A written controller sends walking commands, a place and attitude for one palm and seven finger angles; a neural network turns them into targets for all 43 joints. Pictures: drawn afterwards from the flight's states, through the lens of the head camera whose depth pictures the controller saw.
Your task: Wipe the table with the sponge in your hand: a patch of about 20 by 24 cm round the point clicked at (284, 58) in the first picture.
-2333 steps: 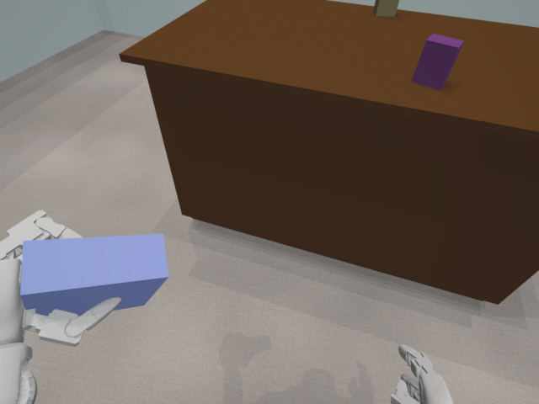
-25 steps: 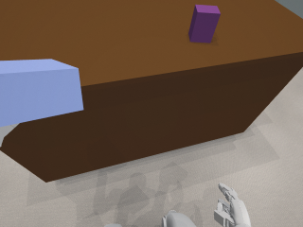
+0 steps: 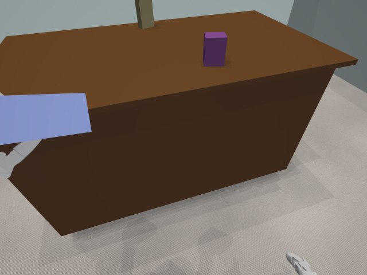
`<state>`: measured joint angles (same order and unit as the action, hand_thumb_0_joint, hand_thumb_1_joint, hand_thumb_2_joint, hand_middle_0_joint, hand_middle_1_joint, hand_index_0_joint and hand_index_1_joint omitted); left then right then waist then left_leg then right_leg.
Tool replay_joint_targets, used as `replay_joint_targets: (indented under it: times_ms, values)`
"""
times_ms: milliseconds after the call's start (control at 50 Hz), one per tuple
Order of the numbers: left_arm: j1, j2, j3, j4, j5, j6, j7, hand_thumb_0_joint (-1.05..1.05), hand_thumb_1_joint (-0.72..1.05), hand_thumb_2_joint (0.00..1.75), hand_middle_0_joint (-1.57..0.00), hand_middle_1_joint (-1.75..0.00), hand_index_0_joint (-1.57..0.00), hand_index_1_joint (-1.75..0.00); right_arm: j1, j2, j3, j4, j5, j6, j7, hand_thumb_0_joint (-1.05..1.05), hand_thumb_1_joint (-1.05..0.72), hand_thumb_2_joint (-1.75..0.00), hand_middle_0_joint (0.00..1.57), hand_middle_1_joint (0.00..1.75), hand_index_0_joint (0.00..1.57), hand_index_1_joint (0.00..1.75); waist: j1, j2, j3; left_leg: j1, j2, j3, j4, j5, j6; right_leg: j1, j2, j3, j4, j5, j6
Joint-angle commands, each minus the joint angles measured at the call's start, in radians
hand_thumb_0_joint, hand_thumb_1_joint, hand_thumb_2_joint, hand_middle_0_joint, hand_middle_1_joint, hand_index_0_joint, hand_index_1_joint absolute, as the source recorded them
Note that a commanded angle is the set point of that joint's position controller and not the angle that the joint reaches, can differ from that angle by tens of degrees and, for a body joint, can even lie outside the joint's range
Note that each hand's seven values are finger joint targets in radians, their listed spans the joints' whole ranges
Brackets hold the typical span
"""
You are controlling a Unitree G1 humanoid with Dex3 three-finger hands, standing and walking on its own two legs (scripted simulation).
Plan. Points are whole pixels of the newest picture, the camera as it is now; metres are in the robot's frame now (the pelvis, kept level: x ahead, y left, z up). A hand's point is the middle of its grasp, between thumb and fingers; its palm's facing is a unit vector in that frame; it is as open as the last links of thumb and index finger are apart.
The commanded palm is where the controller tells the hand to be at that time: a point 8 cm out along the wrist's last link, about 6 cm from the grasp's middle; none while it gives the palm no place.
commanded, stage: stop stepping back and stand still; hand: left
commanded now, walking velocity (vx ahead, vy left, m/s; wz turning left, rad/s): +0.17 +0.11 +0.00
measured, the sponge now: (41, 118) +0.25 +0.20 +0.29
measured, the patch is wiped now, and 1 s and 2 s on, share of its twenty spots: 0.95 0.95 0.95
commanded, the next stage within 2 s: stand and wait in 0.54 s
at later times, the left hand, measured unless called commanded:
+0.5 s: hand (8, 151) +0.19 +0.21 +0.30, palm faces +0.56 -0.75 -0.35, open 9.2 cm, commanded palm +0.12 +0.26 +0.31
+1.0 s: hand out of the picture +0.19 +0.23 +0.29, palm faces +0.51 -0.76 -0.40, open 9.2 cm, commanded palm +0.13 +0.28 +0.31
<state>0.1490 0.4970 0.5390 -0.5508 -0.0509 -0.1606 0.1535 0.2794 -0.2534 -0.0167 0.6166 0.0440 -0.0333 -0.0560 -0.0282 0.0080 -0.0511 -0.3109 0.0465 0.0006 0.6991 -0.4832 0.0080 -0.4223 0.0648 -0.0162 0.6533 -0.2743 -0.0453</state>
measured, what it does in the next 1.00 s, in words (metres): steps on the spot: right foot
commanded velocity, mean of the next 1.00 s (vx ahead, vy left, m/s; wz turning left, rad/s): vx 0.04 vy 0.05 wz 0.00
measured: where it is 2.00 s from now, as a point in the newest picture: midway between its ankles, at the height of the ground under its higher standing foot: outside the picture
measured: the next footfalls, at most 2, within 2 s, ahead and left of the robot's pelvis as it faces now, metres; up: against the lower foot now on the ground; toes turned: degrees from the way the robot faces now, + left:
right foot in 0.38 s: +0.04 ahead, -0.11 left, +0.00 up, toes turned +4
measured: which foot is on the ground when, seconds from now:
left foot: down 0.00-1.00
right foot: down 0.00-0.20, up 0.22-0.36, down 0.38-1.00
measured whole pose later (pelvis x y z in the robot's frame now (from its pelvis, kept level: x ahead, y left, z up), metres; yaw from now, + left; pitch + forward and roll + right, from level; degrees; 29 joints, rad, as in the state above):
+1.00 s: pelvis -0.02 +0.00 +0.01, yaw +1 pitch +0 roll -1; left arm 0.28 0.48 0.54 -0.72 -0.06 -0.21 0.14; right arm 0.14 -0.19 0.02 0.59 0.03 -0.07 -0.02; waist 0.00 -0.01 0.06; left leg -0.27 0.05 0.05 0.53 -0.26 -0.01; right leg -0.25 0.04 0.03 0.51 -0.25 -0.01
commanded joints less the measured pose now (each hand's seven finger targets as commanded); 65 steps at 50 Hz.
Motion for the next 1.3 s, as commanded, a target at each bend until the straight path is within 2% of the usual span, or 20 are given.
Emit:
replay_joint_targets:
  times_ms: [0,20,100,140,160,180,220,240,320,340,360,400,480,520,580,660,740,920,1100,1280]
  values:
    - [-0.19,0.176,0.037,-0.188,-0.002,-0.053,-0.015,0.0,0.1,1.3,-1.2,-1.6,-1.2,-1.6,-0.15,-0.081,-0.02,-0.134,-0.025,-0.06,0.013,0.0,-0.9,-0.9,0.2,0.3,0.2,0.3,-0.011,-0.241,-0.031,-0.155,-0.041,-0.014,0.441,0.099,0.024,-0.017,-0.328,0.566,-0.511,-0.545,-0.035]
    - [-0.202,0.183,0.033,-0.207,-0.005,-0.051,-0.021,0.0,0.1,1.3,-1.2,-1.6,-1.2,-1.6,-0.165,-0.061,-0.006,-0.132,-0.027,-0.056,0.02,0.0,-0.9,-0.9,0.2,0.3,0.2,0.3,-0.023,-0.119,-0.006,-0.129,-0.021,-0.017,0.419,0.103,0.02,-0.088,-0.329,0.524,-0.513,-0.596,-0.027]
    - [-0.135,0.199,0.05,-0.296,-0.002,-0.053,0.012,0.0,0.1,1.3,-1.2,-1.6,-1.2,-1.6,-0.146,-0.042,0.007,-0.146,-0.035,-0.061,0.001,0.0,-0.9,-0.9,0.2,0.3,0.2,0.3,-0.003,-0.126,-0.085,0.133,-0.022,0.089,-0.061,0.019,0.054,-0.089,-0.287,0.308,-0.423,-0.498,-0.04]
    - [-0.139,0.2,0.053,-0.341,0.001,-0.061,0.025,0.0,0.1,1.3,-1.2,-1.6,-1.2,-1.6,-0.17,-0.068,0.011,-0.158,-0.043,-0.076,-0.008,0.0,-0.9,-0.9,0.2,0.3,0.2,0.3,-0.005,0.09,-0.089,0.124,0.033,0.0,-0.318,-0.119,0.096,-0.019,-0.139,0.171,-0.187,-0.385,-0.002]
    - [-0.174,0.195,0.067,-0.333,-0.002,-0.059,0.028,0.0,0.1,1.3,-1.2,-1.6,-1.2,-1.6,-0.186,-0.086,0.0,-0.16,-0.035,-0.089,-0.007,0.0,-0.9,-0.9,0.2,0.3,0.2,0.3,0.001,0.254,-0.065,0.067,0.159,-0.158,-0.423,-0.254,0.142,-0.014,-0.015,0.028,0.069,-0.219,0.056]
    - [-0.205,0.236,0.123,-0.343,0.004,-0.044,0.023,0.0,0.1,1.3,-1.2,-1.6,-1.2,-1.6,-0.21,-0.085,-0.019,-0.176,-0.031,-0.101,-0.001,0.0,-0.9,-0.9,0.2,0.3,0.2,0.3,0.039,0.322,-0.168,-0.069,0.228,-0.135,-0.477,-0.139,0.171,0.127,0.039,-0.042,0.457,-0.209,0.083]
    - [-0.282,0.199,0.046,-0.192,-0.006,-0.032,0.011,0.0,0.1,1.3,-1.2,-1.6,-1.2,-1.6,-0.154,-0.066,-0.013,-0.139,-0.011,-0.109,0.015,0.0,-0.9,-0.9,0.2,0.3,0.2,0.3,0.003,0.257,0.011,-0.129,0.304,-0.295,-0.533,-0.318,0.217,-0.139,-0.042,0.108,0.632,-0.162,0.055]
    - [-0.257,0.204,0.05,-0.082,-0.004,-0.021,0.021,0.0,0.1,1.3,-1.2,-1.6,-1.2,-1.6,-0.17,-0.061,-0.001,-0.127,-0.005,-0.115,0.016,0.0,-0.9,-0.9,0.2,0.3,0.2,0.3,0.009,0.176,0.083,-0.137,0.302,-0.283,-0.501,-0.288,0.209,-0.201,-0.093,0.136,0.549,-0.185,0.044]
    - [-0.178,0.15,0.015,-0.025,-0.019,-0.012,0.001,0.0,0.1,1.3,-1.2,-1.6,-1.2,-1.6,-0.202,-0.081,0.006,-0.154,-0.008,-0.09,0.003,0.0,-0.9,-0.9,0.2,0.3,0.2,0.3,0.046,0.105,0.016,-0.164,0.125,-0.001,-0.206,-0.215,0.06,0.221,-0.038,-0.039,-0.174,-0.134,0.042]
    - [-0.178,0.16,0.017,-0.075,-0.02,-0.022,-0.014,0.0,0.1,1.3,-1.2,-1.6,-1.2,-1.6,-0.214,-0.079,-0.004,-0.182,-0.007,-0.088,0.006,0.0,-0.9,-0.9,0.2,0.3,0.2,0.3,0.048,-0.067,0.016,-0.246,0.032,0.09,0.097,-0.112,0.036,0.279,-0.122,0.154,-0.309,-0.117,-0.011]
    - [-0.175,0.203,0.042,-0.114,-0.022,-0.031,-0.023,0.0,0.1,1.3,-1.2,-1.6,-1.2,-1.6,-0.204,-0.066,-0.014,-0.195,-0.005,-0.087,0.016,0.0,-0.9,-0.9,0.2,0.3,0.2,0.3,0.032,-0.364,-0.004,-0.329,-0.037,0.084,0.377,-0.022,0.007,0.269,-0.334,0.555,-0.464,-0.091,-0.093]
    - [-0.158,0.181,0.053,-0.212,-0.029,-0.061,-0.022,0.0,0.1,1.3,-1.2,-1.6,-1.2,-1.6,-0.169,-0.072,-0.023,-0.163,-0.002,-0.089,0.032,0.0,-0.9,-0.9,0.2,0.3,0.2,0.3,0.007,-0.191,-0.057,-0.342,0.013,-0.069,0.439,0.113,-0.006,0.289,-0.358,0.548,-0.414,0.094,-0.081]
    - [-0.019,0.193,0.114,-0.369,-0.027,-0.104,0.008,0.0,0.1,1.3,-1.2,-1.6,-1.2,-1.6,-0.177,-0.034,-0.013,-0.176,-0.014,-0.075,0.022,0.0,-0.9,-0.9,0.2,0.3,0.2,0.3,0.013,-0.091,-0.124,-0.06,0.014,0.009,0.005,0.187,0.005,0.267,-0.325,0.276,-0.266,0.428,-0.068]
    - [0.016,0.176,0.099,-0.344,-0.024,-0.101,0.025,0.0,0.1,1.3,-1.2,-1.6,-1.2,-1.6,-0.201,-0.045,-0.014,-0.17,-0.02,-0.086,0.008,0.0,-0.9,-0.9,0.2,0.3,0.2,0.3,0.002,-0.041,-0.111,0.13,-0.007,0.04,-0.203,0.326,0.018,0.207,-0.263,0.216,-0.22,0.314,-0.014]
    - [-0.07,0.178,0.105,-0.298,-0.02,-0.095,0.033,0.0,0.1,1.3,-1.2,-1.6,-1.2,-1.6,-0.211,-0.105,-0.045,-0.165,-0.003,-0.088,0.008,0.0,-0.9,-0.9,0.2,0.3,0.2,0.3,0.023,0.068,-0.095,0.17,0.129,-0.102,-0.236,0.328,0.064,0.13,-0.116,0.151,-0.162,0.133,0.042]
    - [-0.084,0.199,0.125,-0.168,-0.018,-0.069,0.027,0.0,0.1,1.3,-1.2,-1.6,-1.2,-1.6,-0.193,-0.088,-0.037,-0.163,0.012,-0.069,0.016,0.0,-0.9,-0.9,0.2,0.3,0.2,0.3,0.005,0.038,-0.132,0.141,0.06,-0.016,-0.14,0.494,0.02,0.247,-0.141,0.158,-0.175,0.389,0.029]
    - [0.022,0.18,0.117,-0.233,-0.023,-0.072,0.007,0.0,0.1,1.3,-1.2,-1.6,-1.2,-1.6,-0.235,-0.075,-0.029,-0.191,0.007,-0.06,0.028,0.0,-0.9,-0.9,0.2,0.3,0.2,0.3,0.01,-0.018,-0.104,0.121,0.052,-0.017,-0.169,0.49,0.014,0.265,-0.143,0.144,-0.204,0.41,0.029]
    - [0.007,0.198,0.144,-0.367,-0.023,-0.095,0.02,0.0,0.1,1.3,-1.2,-1.6,-1.2,-1.6,-0.253,-0.072,-0.012,-0.174,-0.016,-0.09,0.024,0.0,-0.9,-0.9,0.2,0.3,0.2,0.3,0.023,0.147,-0.126,0.159,0.1,-0.044,-0.269,0.49,0.026,0.225,-0.078,0.08,-0.171,0.262,0.034]
    - [-0.09,0.131,0.056,-0.221,-0.022,-0.069,0.003,0.0,0.1,1.3,-1.2,-1.6,-1.2,-1.6,-0.261,-0.066,-0.001,-0.153,-0.013,-0.09,0.018,0.0,-0.9,-0.9,0.2,0.3,0.2,0.3,0.016,0.039,-0.049,0.116,0.07,-0.039,-0.287,0.224,0.016,0.188,-0.093,0.12,-0.293,0.117,0.03]
    - [-0.022,0.155,0.094,-0.309,-0.021,-0.087,0.011,0.0,0.1,1.3,-1.2,-1.6,-1.2,-1.6,-0.261,-0.057,0.001,-0.157,-0.023,-0.098,0.018,0.0,-0.9,-0.9,0.2,0.3,0.2,0.3,0.026,0.071,-0.093,0.111,0.082,-0.039,-0.318,0.267,0.02,0.218,-0.084,0.094,-0.254,0.151,0.03]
